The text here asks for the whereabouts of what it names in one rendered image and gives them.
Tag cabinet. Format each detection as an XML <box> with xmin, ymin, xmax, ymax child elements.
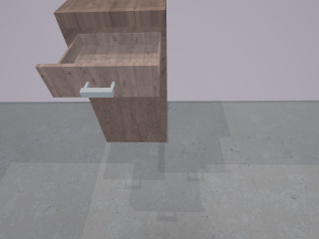
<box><xmin>54</xmin><ymin>0</ymin><xmax>167</xmax><ymax>142</ymax></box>

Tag handle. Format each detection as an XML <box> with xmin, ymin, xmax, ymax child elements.
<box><xmin>80</xmin><ymin>82</ymin><xmax>116</xmax><ymax>98</ymax></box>

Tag drawer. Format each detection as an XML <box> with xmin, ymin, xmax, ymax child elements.
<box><xmin>35</xmin><ymin>32</ymin><xmax>161</xmax><ymax>98</ymax></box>

